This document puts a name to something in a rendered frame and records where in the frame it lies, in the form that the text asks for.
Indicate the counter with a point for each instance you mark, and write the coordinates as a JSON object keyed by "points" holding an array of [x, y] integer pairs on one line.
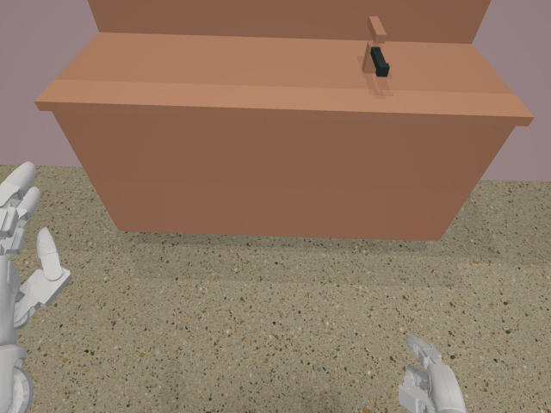
{"points": [[266, 117]]}

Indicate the left robot hand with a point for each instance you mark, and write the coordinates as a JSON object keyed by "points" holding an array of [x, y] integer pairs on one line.
{"points": [[18, 201]]}

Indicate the left robot forearm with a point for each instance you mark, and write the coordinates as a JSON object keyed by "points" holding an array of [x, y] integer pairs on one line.
{"points": [[16, 386]]}

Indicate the right robot hand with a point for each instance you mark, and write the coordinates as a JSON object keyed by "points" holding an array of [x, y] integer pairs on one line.
{"points": [[437, 389]]}

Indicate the tap lever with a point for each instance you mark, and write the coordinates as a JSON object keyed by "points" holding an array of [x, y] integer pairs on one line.
{"points": [[382, 68]]}

